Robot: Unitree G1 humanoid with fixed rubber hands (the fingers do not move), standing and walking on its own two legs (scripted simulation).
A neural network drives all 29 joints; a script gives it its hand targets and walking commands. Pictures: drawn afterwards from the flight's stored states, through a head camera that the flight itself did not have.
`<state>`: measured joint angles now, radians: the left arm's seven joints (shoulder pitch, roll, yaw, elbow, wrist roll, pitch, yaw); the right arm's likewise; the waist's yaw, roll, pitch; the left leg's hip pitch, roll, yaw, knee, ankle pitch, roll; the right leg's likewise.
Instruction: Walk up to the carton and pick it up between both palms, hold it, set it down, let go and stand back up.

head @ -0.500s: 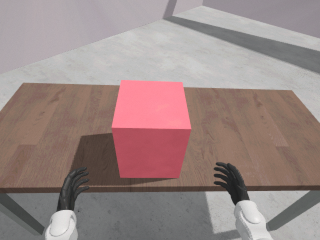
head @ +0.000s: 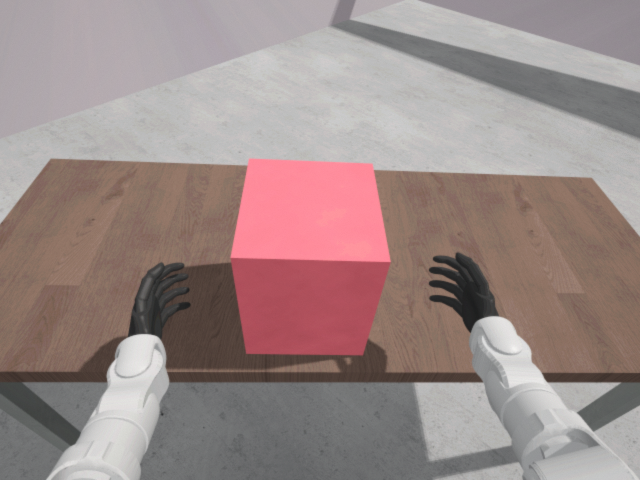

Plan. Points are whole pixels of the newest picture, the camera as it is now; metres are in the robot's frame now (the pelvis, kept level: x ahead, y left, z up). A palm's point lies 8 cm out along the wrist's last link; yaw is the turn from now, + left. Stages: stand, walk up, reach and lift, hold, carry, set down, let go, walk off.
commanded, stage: reach and lift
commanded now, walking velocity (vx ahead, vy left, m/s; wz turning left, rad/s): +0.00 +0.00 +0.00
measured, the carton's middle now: (308, 260) +0.49 +0.03 -0.02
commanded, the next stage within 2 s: none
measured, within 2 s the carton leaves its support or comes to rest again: neither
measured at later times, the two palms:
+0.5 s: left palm (153, 256) +0.39 +0.23 +0.08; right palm (479, 239) +0.44 -0.20 +0.10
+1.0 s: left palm (144, 212) +0.43 +0.24 +0.12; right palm (485, 199) +0.47 -0.20 +0.15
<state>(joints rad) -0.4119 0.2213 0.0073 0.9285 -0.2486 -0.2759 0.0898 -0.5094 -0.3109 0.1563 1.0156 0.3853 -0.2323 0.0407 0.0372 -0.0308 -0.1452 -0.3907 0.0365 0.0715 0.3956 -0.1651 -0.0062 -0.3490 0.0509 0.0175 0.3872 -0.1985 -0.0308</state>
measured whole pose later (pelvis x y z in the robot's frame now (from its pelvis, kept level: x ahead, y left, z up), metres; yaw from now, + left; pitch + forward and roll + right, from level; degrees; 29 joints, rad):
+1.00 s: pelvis -0.02 +0.00 -0.01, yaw +2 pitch +20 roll -1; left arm -1.09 0.33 -0.12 1.34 -0.38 -0.10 0.08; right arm -1.21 -0.43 0.23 1.48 0.49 -0.04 0.05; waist 0.05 0.00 -0.25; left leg -0.65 0.03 0.03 0.43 -0.12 -0.01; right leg -0.59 0.05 -0.02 0.42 -0.17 -0.03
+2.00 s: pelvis -0.01 +0.01 -0.02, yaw +0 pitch +36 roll -1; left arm -1.12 0.24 0.08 1.38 -0.23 -0.32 0.06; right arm -1.19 -0.32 0.05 1.37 0.28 -0.21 0.01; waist 0.06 0.00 -0.33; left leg -0.94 0.03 0.05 0.36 -0.05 0.01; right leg -0.89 0.05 0.00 0.34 -0.09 -0.02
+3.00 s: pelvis +0.03 +0.01 +0.00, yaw +4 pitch +26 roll +0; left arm -0.89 -0.04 0.66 1.06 0.48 -0.26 0.05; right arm -0.93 0.08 -0.70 0.95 -0.57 -0.20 -0.02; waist -0.01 0.03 -0.18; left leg -0.58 0.00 0.01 0.13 0.00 0.00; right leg -0.52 0.03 -0.04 0.12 -0.06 -0.02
